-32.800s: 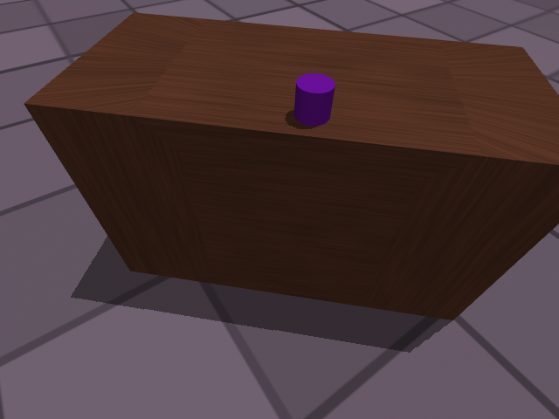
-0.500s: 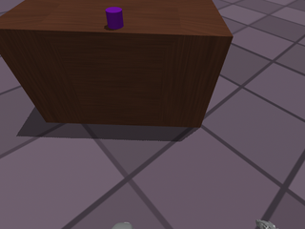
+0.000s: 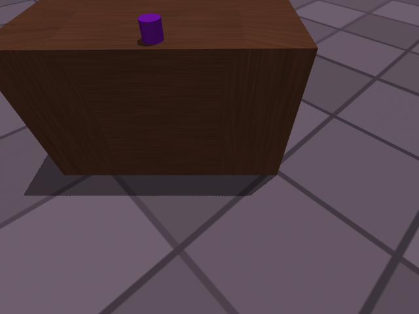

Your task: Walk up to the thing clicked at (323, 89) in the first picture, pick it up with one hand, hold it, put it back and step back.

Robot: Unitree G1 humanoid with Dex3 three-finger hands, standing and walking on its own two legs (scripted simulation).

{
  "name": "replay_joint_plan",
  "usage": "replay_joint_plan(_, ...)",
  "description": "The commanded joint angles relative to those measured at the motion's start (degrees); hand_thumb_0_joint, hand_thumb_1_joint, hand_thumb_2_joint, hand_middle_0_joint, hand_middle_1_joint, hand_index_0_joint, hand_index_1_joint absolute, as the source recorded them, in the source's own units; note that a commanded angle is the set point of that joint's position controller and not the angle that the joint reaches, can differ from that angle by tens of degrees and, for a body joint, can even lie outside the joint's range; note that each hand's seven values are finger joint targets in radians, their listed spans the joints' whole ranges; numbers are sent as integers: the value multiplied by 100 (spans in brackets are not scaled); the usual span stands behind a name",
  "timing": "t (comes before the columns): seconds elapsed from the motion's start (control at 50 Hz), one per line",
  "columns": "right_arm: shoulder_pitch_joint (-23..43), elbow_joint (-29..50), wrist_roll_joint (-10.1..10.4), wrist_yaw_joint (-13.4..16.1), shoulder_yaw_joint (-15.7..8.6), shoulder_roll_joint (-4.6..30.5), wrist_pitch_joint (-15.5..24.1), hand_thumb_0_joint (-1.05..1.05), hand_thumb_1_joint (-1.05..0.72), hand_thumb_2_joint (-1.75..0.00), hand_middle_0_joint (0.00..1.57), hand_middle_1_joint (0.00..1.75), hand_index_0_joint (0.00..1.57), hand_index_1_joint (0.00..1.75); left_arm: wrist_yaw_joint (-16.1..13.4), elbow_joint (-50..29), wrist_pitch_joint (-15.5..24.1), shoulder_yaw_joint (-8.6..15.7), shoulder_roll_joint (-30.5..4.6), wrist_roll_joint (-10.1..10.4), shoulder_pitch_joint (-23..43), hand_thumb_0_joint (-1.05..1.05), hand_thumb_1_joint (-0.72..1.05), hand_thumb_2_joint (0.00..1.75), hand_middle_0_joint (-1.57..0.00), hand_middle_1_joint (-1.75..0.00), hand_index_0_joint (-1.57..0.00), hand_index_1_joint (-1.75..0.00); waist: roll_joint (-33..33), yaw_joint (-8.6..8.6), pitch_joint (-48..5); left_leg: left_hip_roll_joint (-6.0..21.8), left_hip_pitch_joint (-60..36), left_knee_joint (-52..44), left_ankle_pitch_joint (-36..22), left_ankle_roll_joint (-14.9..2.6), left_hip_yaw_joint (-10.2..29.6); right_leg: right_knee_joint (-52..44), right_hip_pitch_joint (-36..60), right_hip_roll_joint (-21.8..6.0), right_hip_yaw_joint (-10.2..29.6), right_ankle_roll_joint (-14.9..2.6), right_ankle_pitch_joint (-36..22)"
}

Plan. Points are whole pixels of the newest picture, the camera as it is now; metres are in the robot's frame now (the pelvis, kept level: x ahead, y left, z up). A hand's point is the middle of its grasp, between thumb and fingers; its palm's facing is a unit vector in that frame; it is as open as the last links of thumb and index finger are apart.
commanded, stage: step back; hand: left
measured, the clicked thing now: (151, 28) +1.07 +0.26 +0.08
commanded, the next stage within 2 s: stand in 0.30 s
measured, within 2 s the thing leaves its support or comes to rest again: neither
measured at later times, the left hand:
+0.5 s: hand out of the picture +0.12 +0.27 -0.14, palm faces +0.01 -0.94 -0.33, open 7.4 cm
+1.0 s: hand out of the picture +0.05 +0.27 -0.14, palm faces -0.03 -0.94 -0.34, open 7.4 cm
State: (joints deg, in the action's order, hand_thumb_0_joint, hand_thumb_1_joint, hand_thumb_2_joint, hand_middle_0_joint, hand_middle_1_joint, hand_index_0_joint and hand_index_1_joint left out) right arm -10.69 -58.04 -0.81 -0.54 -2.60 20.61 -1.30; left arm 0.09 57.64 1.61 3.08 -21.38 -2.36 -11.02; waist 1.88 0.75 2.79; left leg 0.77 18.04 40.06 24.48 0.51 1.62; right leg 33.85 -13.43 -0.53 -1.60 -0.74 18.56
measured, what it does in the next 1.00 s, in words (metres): stands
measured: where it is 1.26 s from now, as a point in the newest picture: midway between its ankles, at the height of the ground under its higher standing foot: outside the picture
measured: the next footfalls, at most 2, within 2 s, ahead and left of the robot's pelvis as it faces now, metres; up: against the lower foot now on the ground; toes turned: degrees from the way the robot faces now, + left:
none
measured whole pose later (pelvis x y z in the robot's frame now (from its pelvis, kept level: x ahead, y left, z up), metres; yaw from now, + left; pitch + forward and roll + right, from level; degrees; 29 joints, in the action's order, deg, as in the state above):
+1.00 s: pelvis -0.01 +0.01 +0.02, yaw +0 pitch -2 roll +0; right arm -7.2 -65.9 -0.6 -1.0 -0.8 19.8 0.2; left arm 0.8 65.8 0.6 0.2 -20.5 -1.2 -7.6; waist -0.2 -0.2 3.1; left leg 0.8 9.0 18.6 7.2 0.7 0.0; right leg 19.0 -6.8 -1.6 -1.5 1.0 9.8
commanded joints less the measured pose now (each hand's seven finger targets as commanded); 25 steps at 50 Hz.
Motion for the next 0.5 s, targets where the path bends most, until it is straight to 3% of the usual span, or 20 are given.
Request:
replay_joint_plan(0.0, 31, 210, 18, 72, -180, 985, 277, 0, -90, -90, 20, 30, 20, 30, -118, -549, 154, 273, -1385, 75, 892, 0, 90, 90, -20, -30, -20, -30, -851, -206, -83, 134, -109, -761, -601, -86, 111, -1149, 33, -1332, 1141, -696, -1108)
replay_joint_plan(0.04, 27, 127, -6, 101, -220, 1083, 337, 0, -90, -90, 20, 30, 20, 30, -116, -439, 141, 253, -1311, 129, 719, 0, 90, 90, -20, -30, -20, -30, -779, -115, -528, 298, -696, -1148, -2797, -209, 208, -535, 324, -932, 569, -291, -2636)
replay_joint_plan(0.06, 45, 125, -18, 120, -223, 1099, 341, 0, -90, -90, 20, 30, 20, 30, -115, -381, 117, 261, -1329, 158, 596, 0, 90, 90, -20, -30, -20, -30, -749, -15, -677, 368, -888, -1073, -3432, -289, 218, -286, 432, -787, 407, -191, -3031)
replay_joint_plan(0.08, -14, 106, -25, 138, -214, 1078, 340, 0, -90, -90, 20, 30, 20, 30, -109, -383, 83, 257, -1339, 174, 534, 0, 90, 90, -20, -30, -20, -30, -793, 29, -802, 454, -921, -1024, -3667, -399, 244, -254, 499, -737, 404, -155, -2849)
replay_joint_plan(0.1, 139, 132, -1, 126, -217, 1172, 334, 0, -90, -90, 20, 30, 20, 30, -107, -372, 56, 261, -1365, 193, 492, 0, 90, 90, -20, -30, -20, -30, -621, 114, -749, 480, -713, -834, -3529, -461, 325, -453, 509, -644, 398, -121, -2175)
replay_joint_plan(0.14, 419, 119, 2, 127, -205, 1157, 300, 0, -90, -90, 20, 30, 20, 30, -135, -266, 30, 259, -1325, 174, 691, 0, 90, 90, -20, -30, -20, -30, -447, 81, -638, 450, -486, -789, -3434, -357, 206, -559, 807, -683, 323, -169, -2270)
replay_joint_plan(0.18, 361, 66, -16, 155, -190, 1166, 287, 0, -90, -90, 20, 30, 20, 30, -146, -282, 11, 253, -1349, 176, 801, 0, 90, 90, -20, -30, -20, -30, -224, 25, -802, 460, -604, -916, -3429, -362, 198, -438, 827, -790, 405, -246, -2324)
replay_joint_plan(0.26, 631, 42, -24, 160, -179, 1191, 287, 0, -90, -90, 20, 30, 20, 30, -131, -222, -19, 193, -1237, 192, 973, 0, 90, 90, -20, -30, -20, -30, 200, 63, -676, 621, -486, -1274, -3203, -426, 491, -514, 830, -639, 248, -181, -1704)
replay_joint_plan(0.28, 750, 69, 16, 146, -98, 1166, 320, 0, -90, -90, 20, 30, 20, 30, -95, -36, -29, 50, -937, 289, 748, 0, 90, 90, -20, -30, -20, -30, 206, 80, -698, 682, -876, -1515, -3442, -330, 600, -781, 714, -640, 475, -111, -1981)
replay_joint_plan(0.34, 680, -22, 29, 138, -67, 1161, 363, 0, -90, -90, 20, 30, 20, 30, -78, 34, 1, 37, -1026, 254, 963, 0, 90, 90, -20, -30, -20, -30, 113, -22, -725, 723, -1013, -1663, -3739, -239, 562, -912, 961, -630, 425, -49, -2155)
replay_joint_plan(0.4, 823, -54, 37, 146, -64, 1185, 368, 0, -90, -90, 20, 30, 20, 30, -76, 118, 21, 12, -1029, 238, 963, 0, 90, 90, -20, -30, -20, -30, 132, -18, -808, 739, -1292, -1753, -3961, -218, 474, -1105, 1069, -652, 408, -28, -2431)
replay_joint_plan(0.44, 877, -62, 51, 135, -50, 1158, 365, 0, -90, -90, 20, 30, 20, 30, -63, 176, 37, -7, -1031, 211, 973, 0, 90, 90, -20, -30, -20, -30, 39, -46, -767, 733, -1364, -1894, -3735, -209, 432, -1294, 1048, -659, 409, -4, -2366)
replay_joint_plan(0.48, 969, -84, 60, 118, -29, 1120, 355, 0, -90, -90, 20, 30, 20, 30, -46, 243, 33, -24, -1042, 202, 1014, 0, 90, 90, -20, -30, -20, -30, 11, -66, -526, 697, -1219, -2108, -3013, -181, 426, -1525, 981, -649, 441, 21, -1860)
